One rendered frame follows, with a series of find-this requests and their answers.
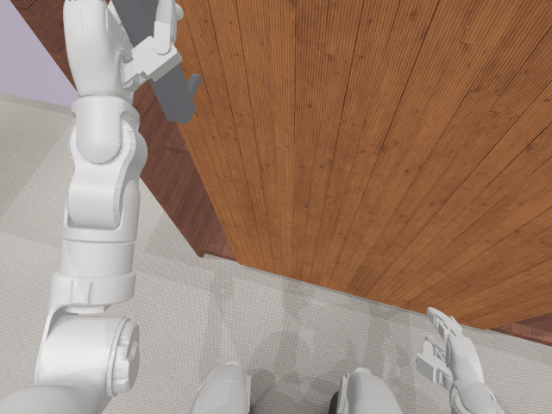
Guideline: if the robot right hand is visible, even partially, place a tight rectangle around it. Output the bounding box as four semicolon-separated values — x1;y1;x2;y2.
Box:
417;307;485;393

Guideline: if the left robot upper arm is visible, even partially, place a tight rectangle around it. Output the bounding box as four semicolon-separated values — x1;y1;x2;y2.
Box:
0;315;140;414

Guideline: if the robot right thigh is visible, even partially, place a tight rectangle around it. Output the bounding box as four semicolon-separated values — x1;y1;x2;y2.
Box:
336;372;403;414

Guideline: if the robot thigh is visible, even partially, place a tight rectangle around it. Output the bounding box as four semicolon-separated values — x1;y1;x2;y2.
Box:
189;365;251;414
336;372;403;414

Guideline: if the right robot forearm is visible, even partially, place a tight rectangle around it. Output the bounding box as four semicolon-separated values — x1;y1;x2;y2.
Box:
449;379;505;414

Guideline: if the wardrobe door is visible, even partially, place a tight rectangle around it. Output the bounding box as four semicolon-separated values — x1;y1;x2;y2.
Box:
514;312;552;333
174;0;552;330

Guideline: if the robot left hand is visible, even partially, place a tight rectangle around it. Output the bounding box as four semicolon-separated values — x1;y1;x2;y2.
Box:
63;0;185;105

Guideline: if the handle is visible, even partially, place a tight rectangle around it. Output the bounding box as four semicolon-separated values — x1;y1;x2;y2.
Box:
111;0;202;124

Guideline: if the robot left thigh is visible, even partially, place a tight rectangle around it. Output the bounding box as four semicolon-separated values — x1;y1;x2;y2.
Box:
189;365;251;414

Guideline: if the left robot forearm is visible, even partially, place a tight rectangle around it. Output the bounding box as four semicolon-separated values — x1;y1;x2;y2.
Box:
34;95;147;384

